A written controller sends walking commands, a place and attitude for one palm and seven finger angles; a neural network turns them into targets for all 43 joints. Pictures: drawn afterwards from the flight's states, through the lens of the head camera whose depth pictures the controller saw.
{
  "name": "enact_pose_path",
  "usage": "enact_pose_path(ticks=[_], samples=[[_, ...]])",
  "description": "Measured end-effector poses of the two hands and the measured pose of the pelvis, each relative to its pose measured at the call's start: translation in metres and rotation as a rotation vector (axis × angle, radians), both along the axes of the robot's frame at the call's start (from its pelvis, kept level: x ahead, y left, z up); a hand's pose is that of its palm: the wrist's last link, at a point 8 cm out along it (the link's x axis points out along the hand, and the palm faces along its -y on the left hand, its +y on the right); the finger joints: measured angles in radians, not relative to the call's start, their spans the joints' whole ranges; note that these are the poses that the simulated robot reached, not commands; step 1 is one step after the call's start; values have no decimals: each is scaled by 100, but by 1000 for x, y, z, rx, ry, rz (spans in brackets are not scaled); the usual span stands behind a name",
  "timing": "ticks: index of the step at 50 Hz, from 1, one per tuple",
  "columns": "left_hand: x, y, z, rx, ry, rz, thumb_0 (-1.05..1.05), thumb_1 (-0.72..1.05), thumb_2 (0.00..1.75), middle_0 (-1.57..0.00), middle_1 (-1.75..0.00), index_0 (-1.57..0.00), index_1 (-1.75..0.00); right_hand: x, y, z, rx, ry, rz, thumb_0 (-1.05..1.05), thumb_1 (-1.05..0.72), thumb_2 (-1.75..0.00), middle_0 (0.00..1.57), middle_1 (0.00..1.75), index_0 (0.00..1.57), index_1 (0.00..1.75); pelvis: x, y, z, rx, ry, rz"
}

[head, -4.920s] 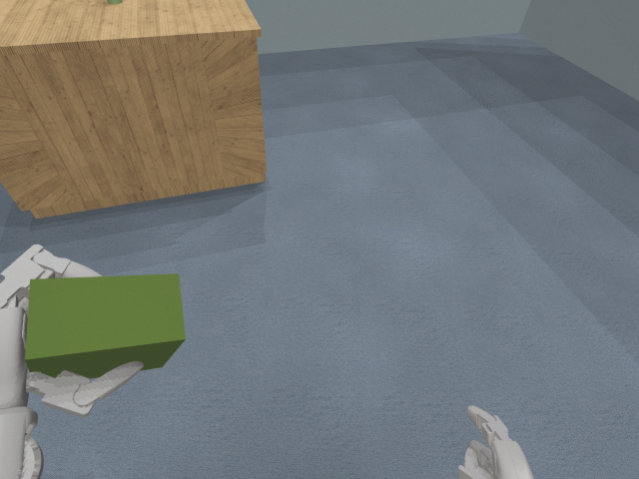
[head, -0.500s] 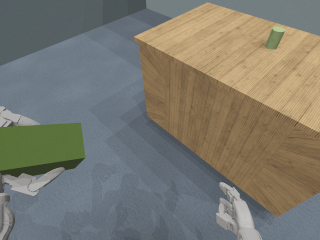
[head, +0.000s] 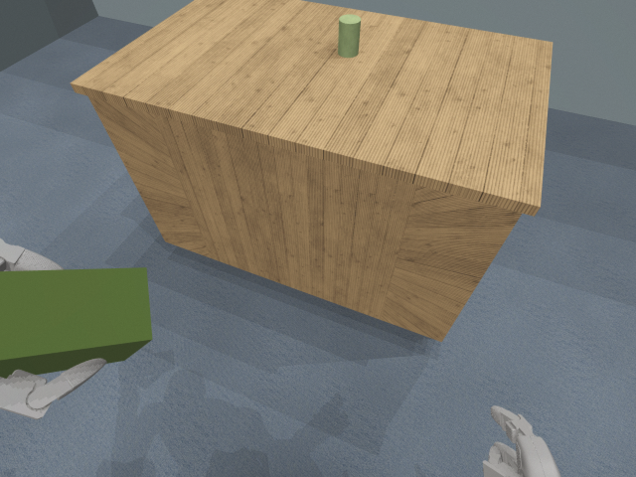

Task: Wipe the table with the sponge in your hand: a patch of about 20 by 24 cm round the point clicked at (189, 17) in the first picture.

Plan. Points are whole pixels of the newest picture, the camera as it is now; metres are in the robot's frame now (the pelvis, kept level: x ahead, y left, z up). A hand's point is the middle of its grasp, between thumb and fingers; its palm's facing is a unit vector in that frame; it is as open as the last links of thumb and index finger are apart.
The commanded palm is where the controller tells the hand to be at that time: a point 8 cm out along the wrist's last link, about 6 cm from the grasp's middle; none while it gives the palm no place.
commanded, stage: turn to face it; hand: left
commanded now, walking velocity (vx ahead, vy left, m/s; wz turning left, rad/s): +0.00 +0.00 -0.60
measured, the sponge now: (88, 322) +0.23 +0.22 +0.15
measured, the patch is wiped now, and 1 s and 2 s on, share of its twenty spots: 0.00 0.00 0.00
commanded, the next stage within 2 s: take the last steps up to it in 1.18 s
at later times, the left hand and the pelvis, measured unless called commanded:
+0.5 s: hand (199, 350) +0.21 +0.11 +0.15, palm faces +0.08 -0.89 -0.46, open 10.7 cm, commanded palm +0.14 +0.19 +0.18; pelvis -0.10 -0.02 -0.02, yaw -17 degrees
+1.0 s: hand (247, 431) +0.15 +0.06 +0.16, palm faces -0.10 -0.92 -0.38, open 10.7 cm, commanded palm +0.13 +0.12 +0.18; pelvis -0.16 -0.02 -0.01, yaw -35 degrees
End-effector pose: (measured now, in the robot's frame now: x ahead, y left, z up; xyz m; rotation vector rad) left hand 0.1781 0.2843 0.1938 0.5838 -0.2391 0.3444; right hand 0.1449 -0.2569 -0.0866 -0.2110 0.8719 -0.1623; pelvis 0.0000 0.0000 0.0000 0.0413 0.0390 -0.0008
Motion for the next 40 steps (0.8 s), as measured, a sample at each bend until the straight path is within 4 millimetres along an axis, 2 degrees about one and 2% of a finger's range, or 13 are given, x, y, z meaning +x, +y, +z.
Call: enact_pose_path(ticks=[3, 6, 10, 14, 17, 21, 25, 29, 34, 37, 40], samples=[[-7, -6, -14, -76, 6, -27, 0, -54, 102, -65, -139, -65, -138, -10, 12, 3, 8, -10, 13, 1, -90, -90, 19, 30, 19, 30, -11, 4, -1, -1, -4, -25], [-14, -11, -19, -112, -13, -86, 0, -54, 102, -65, -139, -65, -138, -19, 25, 6, 4, -34, 32, 1, -90, -90, 20, 30, 19, 30, -24, 10, -4, -8, -4, -49], [-21, -12, -11, -57, -63, -151, 0, -54, 102, -65, -139, -65, -138, -32, 42, 9, 21, -89, 28, 1, -90, -90, 20, 30, 20, 30, -42, 15, -7, -3, -30, -108], [-22, -10, 0, -12, -69, -146, 0, -54, 102, -65, -139, -65, -138, -49, 55, 7, 101, -131, -15, 1, -90, -90, 20, 30, 20, 30, -52, 15, -4, -34, -43, -169], [-16, -23, -1, -37, -54, -142, 0, -54, 102, -65, -139, -65, -138, -67, 55, 1, 150, -141, -49, 1, -90, -90, 20, 30, 20, 30, -60, 10, -2, -54, -42, -227], [-1, -65, -13, -46, -25, -214, 0, -54, 102, -65, -139, -65, -138, -99, 35, -13, 173, -138, -97, 1, -90, -90, 20, 30, 20, 30, -75, -9, -10, -52, -41, -280], [7, -121, -25, -47, 4, -354, 0, -54, 102, -65, -139, -65, -138, -141, -5, -30, 141, -82, -180, 1, -90, -90, 20, 30, 20, 30, -95, -25, -16, -60, -46, -304], [0, -156, -18, -8, 44, -507, 0, -54, 102, -65, -139, -65, -138, -188, -47, -22, 64, -16, -318, 1, -90, -90, 20, 30, 20, 30, -109, -29, -10, -22, -27, -372], [-12, -165, 7, 112, 20, -601, 0, -54, 102, -65, -139, -65, -138, -236, -78, -5, -18, 13, -445, 1, -90, -90, 20, 30, 19, 30, -120, -31, -5, -15, -9, -433], [-17, -159, 13, 127, -20, -596, 0, -54, 102, -65, -139, -65, -138, -256, -82, 1, -43, 10, -484, 1, -90, -90, 19, 30, 19, 30, -126, -29, -6, -19, -7, -465], [-21, -148, 6, 74, -41, -567, 0, -54, 102, -65, -139, -65, -138, -268, -78, 5, -57, -6, -502, 1, -91, -90, 19, 30, 19, 30, -132, -24, -9, -29, -6, -491]])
